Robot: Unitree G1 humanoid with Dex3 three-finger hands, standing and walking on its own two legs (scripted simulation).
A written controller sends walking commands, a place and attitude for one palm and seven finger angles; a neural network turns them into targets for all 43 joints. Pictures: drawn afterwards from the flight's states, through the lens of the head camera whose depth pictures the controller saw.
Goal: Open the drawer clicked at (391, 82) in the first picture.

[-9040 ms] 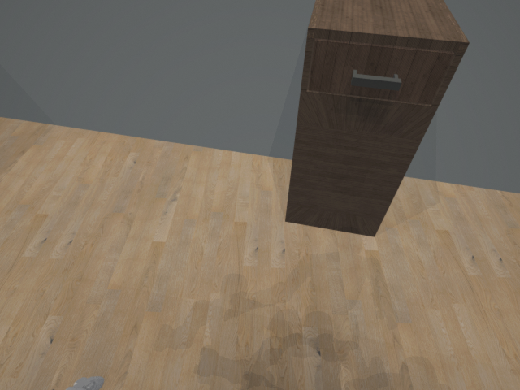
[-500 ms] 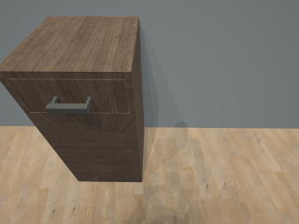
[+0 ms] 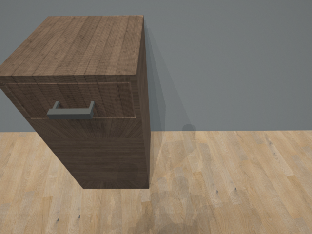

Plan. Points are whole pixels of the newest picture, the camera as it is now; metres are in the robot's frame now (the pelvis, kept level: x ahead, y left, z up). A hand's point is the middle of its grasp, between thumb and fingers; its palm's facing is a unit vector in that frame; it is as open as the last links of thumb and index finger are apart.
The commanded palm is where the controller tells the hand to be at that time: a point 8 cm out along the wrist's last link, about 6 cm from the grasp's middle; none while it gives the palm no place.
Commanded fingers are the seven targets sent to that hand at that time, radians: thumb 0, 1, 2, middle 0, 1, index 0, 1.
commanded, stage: look again from close up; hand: left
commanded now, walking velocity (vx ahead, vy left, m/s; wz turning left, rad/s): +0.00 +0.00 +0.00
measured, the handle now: (72, 108) +0.47 +0.31 +0.03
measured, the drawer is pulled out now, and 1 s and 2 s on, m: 0.00 0.00 0.00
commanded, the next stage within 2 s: shuffle to correct the standing spot in 0.20 s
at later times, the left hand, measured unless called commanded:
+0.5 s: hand out of the picture -0.03 +0.17 -0.18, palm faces +0.07 -0.97 -0.22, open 7.3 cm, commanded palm none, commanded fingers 0.00 0.90 0.90 -0.20 -0.30 -0.20 -0.30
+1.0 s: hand out of the picture -0.02 +0.23 -0.17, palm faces +0.00 -0.97 -0.24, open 7.3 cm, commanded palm none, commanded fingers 0.00 0.90 0.90 -0.20 -0.30 -0.20 -0.30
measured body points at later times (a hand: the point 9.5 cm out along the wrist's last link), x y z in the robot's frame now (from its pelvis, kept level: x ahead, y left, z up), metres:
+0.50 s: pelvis -0.01 +0.00 +0.00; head +0.01 -0.01 +0.44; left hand -0.03 +0.22 -0.16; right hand +0.01 -0.23 -0.17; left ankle +0.00 +0.16 -0.74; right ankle -0.07 -0.12 -0.74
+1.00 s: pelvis -0.04 +0.06 +0.00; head -0.03 +0.04 +0.45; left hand -0.02 +0.28 -0.15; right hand -0.01 -0.17 -0.17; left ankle +0.00 +0.15 -0.74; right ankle -0.08 -0.03 -0.74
